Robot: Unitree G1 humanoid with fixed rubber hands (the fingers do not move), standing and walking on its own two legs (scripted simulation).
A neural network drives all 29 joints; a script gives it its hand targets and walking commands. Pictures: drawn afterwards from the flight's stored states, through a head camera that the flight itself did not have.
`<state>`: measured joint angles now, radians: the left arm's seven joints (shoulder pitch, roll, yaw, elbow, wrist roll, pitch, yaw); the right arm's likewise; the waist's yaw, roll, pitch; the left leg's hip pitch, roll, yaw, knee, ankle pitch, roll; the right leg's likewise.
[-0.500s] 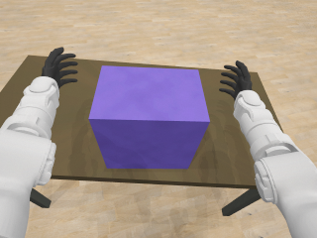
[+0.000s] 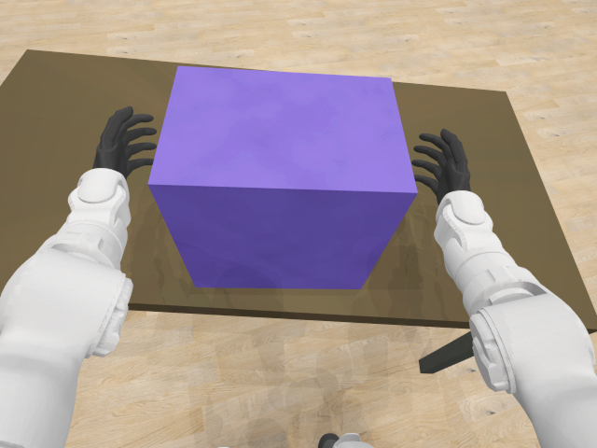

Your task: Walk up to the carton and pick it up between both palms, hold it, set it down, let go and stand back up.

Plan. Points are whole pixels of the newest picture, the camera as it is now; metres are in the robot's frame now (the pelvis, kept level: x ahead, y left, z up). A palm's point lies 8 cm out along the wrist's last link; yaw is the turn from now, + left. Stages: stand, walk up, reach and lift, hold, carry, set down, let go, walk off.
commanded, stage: reach and lift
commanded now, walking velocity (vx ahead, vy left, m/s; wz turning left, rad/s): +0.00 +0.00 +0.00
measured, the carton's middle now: (282, 194) +0.47 +0.01 +0.03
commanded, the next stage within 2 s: none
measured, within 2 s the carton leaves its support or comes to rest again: neither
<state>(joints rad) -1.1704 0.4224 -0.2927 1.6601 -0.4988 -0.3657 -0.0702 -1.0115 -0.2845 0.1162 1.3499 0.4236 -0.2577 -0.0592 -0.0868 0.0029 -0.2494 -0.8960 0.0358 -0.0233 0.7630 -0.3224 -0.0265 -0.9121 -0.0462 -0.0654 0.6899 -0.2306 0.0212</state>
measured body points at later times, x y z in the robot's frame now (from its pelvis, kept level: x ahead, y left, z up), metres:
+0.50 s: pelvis -0.01 +0.00 -0.01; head +0.10 +0.02 +0.43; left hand +0.49 +0.19 +0.07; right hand +0.46 -0.19 +0.06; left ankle +0.00 +0.13 -0.70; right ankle +0.04 -0.14 -0.70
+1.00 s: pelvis +0.00 +0.00 +0.00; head +0.11 +0.02 +0.44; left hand +0.49 +0.19 +0.07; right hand +0.46 -0.18 +0.07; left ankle +0.00 +0.13 -0.70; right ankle +0.04 -0.14 -0.70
